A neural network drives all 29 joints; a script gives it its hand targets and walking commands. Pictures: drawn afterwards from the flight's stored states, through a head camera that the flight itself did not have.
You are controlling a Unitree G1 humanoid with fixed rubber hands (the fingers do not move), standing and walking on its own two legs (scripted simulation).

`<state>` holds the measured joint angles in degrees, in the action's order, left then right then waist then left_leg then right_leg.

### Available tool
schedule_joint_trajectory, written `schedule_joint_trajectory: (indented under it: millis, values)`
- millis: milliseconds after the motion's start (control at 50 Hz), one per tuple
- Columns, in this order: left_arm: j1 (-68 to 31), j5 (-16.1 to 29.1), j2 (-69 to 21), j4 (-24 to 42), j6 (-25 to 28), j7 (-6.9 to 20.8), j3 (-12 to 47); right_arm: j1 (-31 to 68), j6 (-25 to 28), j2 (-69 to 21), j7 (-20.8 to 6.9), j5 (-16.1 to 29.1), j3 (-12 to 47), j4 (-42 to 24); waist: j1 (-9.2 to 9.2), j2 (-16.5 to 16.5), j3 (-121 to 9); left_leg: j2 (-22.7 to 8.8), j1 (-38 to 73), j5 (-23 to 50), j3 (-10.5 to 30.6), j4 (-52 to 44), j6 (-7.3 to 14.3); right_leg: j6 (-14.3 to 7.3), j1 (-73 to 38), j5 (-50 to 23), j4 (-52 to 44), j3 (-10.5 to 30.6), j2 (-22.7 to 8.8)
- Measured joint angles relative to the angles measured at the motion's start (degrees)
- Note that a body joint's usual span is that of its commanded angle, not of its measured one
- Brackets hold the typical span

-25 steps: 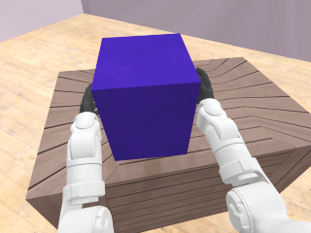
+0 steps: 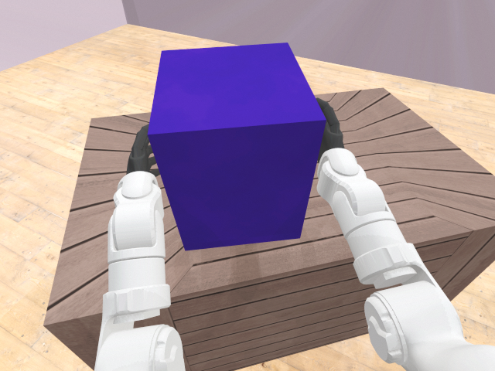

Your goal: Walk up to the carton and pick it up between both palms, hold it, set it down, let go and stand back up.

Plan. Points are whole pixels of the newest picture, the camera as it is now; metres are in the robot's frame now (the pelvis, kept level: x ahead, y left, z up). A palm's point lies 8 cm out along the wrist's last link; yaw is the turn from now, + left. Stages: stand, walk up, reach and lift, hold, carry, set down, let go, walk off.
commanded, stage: hold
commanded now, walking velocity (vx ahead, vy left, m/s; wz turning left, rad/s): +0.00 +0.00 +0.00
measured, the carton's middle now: (234, 149) +0.40 +0.00 +0.17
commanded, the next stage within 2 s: none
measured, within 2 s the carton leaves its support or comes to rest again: neither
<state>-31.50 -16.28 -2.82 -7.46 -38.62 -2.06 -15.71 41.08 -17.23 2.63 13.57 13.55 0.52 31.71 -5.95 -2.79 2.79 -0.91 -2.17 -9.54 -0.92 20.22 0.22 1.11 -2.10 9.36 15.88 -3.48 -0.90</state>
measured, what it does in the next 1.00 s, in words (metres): stands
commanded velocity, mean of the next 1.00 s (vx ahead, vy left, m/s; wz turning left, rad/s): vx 0.00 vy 0.00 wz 0.00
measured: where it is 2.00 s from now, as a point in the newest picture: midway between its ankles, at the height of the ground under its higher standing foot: outside the picture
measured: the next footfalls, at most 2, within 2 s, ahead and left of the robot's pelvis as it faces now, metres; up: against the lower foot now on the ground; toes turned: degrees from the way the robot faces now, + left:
none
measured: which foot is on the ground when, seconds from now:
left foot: down 0.00-1.00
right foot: down 0.00-1.00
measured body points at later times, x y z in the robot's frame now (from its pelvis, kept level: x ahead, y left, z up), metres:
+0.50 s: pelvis +0.00 -0.01 +0.00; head -0.04 +0.02 +0.45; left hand +0.37 +0.15 +0.18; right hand +0.38 -0.14 +0.20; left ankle +0.03 +0.11 -0.75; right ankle +0.00 -0.13 -0.75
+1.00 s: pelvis -0.01 -0.01 +0.00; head -0.06 +0.01 +0.45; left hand +0.36 +0.16 +0.18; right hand +0.38 -0.13 +0.21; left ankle +0.03 +0.11 -0.75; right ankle +0.00 -0.13 -0.75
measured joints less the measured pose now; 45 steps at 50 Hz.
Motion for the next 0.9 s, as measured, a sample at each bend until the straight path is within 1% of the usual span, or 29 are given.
schedule_joint_trajectory:
  millis: [60,100,180,300,420,540,600,660,740,800,860,900]
  values:
    - [2.23,-0.55,-0.83,2.19,-1.02,0.31,-0.03,-1.75,-0.6,-0.19,0.2,0.71,0.86,-1.18,0.1,-0.06,-0.02,-0.06,0.52,-0.63,-0.11,0.59,-0.02,0.02,-0.52,0.52,0.47,0.13,0.03]
    - [3.16,-0.62,-1.24,3.11,-1.72,0.3,0.03,-2.73,-0.93,-0.32,0.2,1.05,1.0,-1.72,0.48,-0.08,-0.38,-0.08,0.35,-0.9,-0.16,0.96,-0.03,-0.01,-0.26,0.86,0.99,0.19,0.03]
    - [3.96,-0.12,-0.95,4.37,-2.47,-0.05,0.67,-3.45,-1.11,-0.91,-0.07,0.76,0.48,-2.51,1.04,-0.1,-1.01,-0.05,-0.32,-1.06,0.1,1.46,-0.09,-0.12,0.39,1.24,1.7,-0.06,0.0]
    - [1.77,0.48,-0.02,3.25,-2.76,-0.37,0.85,-1.49,-2.11,-1.75,-0.84,-1.05,-2.13,-2.48,1.47,-0.37,-1.63,0.16,-1.35,-0.43,0.9,1.14,-0.18,-0.32,1.34,1.21,1.9,-0.86,-0.13]
    - [-0.48,0.54,0.85,1.98,-3.5,-0.17,0.68,1.08,-3.36,-1.46,-0.86,-1.64,-2.77,-1.52,0.88,-0.43,-1.1,0.09,-1.62,0.28,1.23,0.41,-0.32,-0.46,1.51,0.61,1.18,-1.17,-0.02]
    - [1.91,0.57,0.22,6.32,-3.77,0.08,1.13,-0.94,-3.78,0.02,0.81,1.08,0.6,-5.92,-0.29,0.26,-0.41,-0.12,-1.01,0.09,1.3,0.65,-0.5,-0.4,0.46,0.27,0.45,-1.21,0.22]
    - [3.05,0.21,-0.46,7.16,-3.85,0.24,0.99,-2.2,-3.83,0.03,1.11,1.63,1.11,-6.72,-0.35,0.66,-0.67,-0.26,-0.42,-0.2,0.99,0.88,-0.51,-0.41,0.0,0.41,0.64,-0.89,0.33]
    - [3.03,-0.43,-0.98,5.93,-4.34,0.71,0.35,-2.87,-3.96,-0.51,1.02,1.12,0.66,-5.43,0.11,0.73,-1.11,-0.34,0.28,-0.23,0.53,0.7,-0.47,-0.48,-0.18,0.65,1.18,-0.42,0.36]
    - [1.64,-1.02,-1.05,3.04,-5.15,1.13,-0.44,-2.67,-4.04,-1.16,0.62,-0.08,-0.44,-2.6,1.19,0.45,-1.43,-0.36,0.66,0.14,0.12,0.25,-0.44,-0.67,0.22,0.87,2.06,0.0,0.34]
    - [0.18,-0.72,-0.56,1.38,-5.06,1.14,-0.64,-1.78,-3.98,-1.36,0.47,-0.77,-1.3,-1.6,1.94,0.1,-1.58,-0.32,0.06,0.65,0.23,-0.03,-0.48,-0.78,1.11,0.84,2.55,-0.12,0.29]
    - [-1.03,-0.08,0.45,0.8,-4.27,1.03,-0.38,-0.15,-3.69,-1.64,0.41,-1.27,-2.21,-1.45,2.2,-0.22,-1.67,-0.23,-0.78,1.26,0.65,-0.35,-0.59,-0.89,1.95,0.61,2.6,-0.53,0.23]
    - [-1.98,0.24,1.13,0.31,-3.66,1.09,-0.59,1.43,-3.55,-2.05,0.33,-1.85,-3.06,-0.98,2.06,-0.36,-1.54,-0.18,-1.22,1.56,0.98,-0.48,-0.63,-0.94,2.26,0.43,2.47,-0.86,0.21]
